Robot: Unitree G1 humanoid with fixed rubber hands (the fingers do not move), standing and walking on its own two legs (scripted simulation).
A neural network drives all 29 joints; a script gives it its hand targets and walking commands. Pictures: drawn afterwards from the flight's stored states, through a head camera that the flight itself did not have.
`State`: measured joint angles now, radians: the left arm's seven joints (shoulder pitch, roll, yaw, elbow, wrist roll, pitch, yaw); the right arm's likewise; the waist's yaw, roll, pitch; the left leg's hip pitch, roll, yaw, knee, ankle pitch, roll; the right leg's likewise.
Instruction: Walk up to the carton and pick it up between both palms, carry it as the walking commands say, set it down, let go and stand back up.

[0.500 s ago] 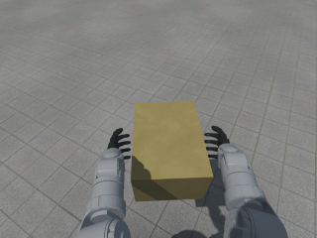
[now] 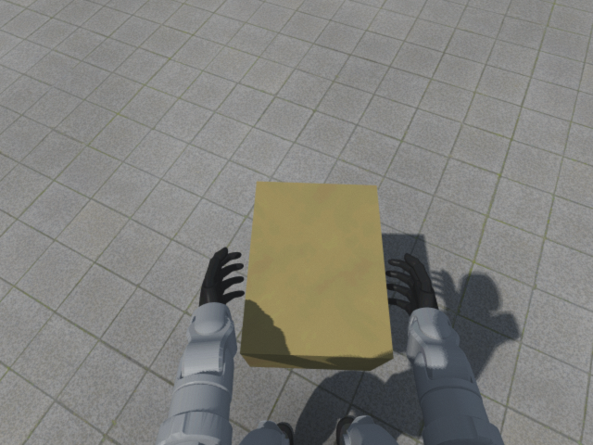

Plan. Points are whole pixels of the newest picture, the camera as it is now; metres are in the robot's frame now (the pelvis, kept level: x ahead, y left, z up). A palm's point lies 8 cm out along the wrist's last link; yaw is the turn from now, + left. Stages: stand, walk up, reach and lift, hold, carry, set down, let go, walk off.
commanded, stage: set down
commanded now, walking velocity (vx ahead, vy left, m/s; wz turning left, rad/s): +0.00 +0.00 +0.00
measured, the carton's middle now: (313, 275) +0.39 +0.00 -0.17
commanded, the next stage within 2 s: none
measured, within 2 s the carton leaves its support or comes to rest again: neither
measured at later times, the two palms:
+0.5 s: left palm (231, 307) +0.34 +0.14 -0.15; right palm (407, 309) +0.33 -0.16 -0.16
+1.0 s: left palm (239, 298) +0.37 +0.14 -0.23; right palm (391, 307) +0.36 -0.15 -0.25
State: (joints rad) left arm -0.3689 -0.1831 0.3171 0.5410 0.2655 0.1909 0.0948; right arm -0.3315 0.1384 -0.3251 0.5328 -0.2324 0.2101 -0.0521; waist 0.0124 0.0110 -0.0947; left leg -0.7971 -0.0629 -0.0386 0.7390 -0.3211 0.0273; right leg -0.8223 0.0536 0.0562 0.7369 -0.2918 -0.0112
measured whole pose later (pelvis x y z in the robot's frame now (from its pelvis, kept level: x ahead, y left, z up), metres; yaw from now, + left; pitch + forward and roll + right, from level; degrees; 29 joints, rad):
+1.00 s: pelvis -0.06 +0.00 -0.16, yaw +2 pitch +40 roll -1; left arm -0.81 -0.10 0.35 0.72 0.19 0.20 0.20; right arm -0.70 0.04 -0.39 0.67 -0.13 0.24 -0.14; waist 0.00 0.04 -0.22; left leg -1.68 -0.11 -0.05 1.50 -0.52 0.01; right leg -1.68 0.09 0.05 1.48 -0.51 0.03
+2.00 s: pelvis -0.09 -0.01 -0.29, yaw +2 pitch +44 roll +0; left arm -1.23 0.06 0.38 0.81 0.16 0.26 0.15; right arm -1.14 -0.09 -0.42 0.76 -0.11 0.28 -0.13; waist -0.01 0.02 0.03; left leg -2.14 -0.12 -0.02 1.94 -0.57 -0.01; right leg -2.14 0.11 0.04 1.93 -0.55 0.04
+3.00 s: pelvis -0.09 +0.00 -0.37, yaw +2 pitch +35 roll -2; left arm -1.53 0.25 0.18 1.09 -0.04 0.18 0.13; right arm -1.42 -0.27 -0.29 0.99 0.05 0.21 -0.11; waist -0.01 0.03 0.41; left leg -2.19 -0.13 0.00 2.25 -0.66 0.00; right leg -2.18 0.11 0.00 2.22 -0.64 0.04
